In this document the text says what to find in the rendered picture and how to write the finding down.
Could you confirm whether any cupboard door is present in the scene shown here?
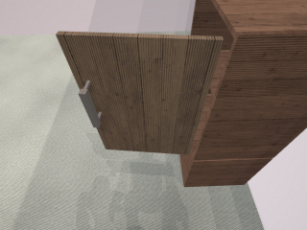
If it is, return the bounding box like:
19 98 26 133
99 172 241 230
56 31 224 155

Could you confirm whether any handle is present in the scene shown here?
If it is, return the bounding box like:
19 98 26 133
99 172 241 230
79 80 103 128

